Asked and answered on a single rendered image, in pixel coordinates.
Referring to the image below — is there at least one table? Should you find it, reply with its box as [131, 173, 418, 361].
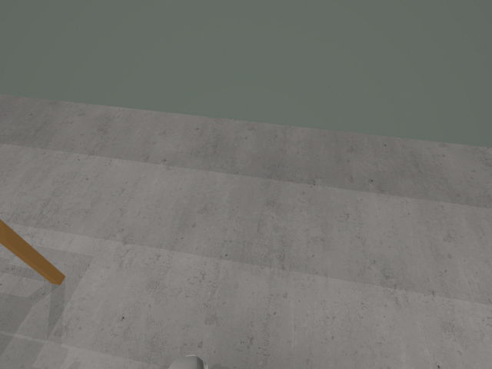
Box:
[0, 219, 65, 285]

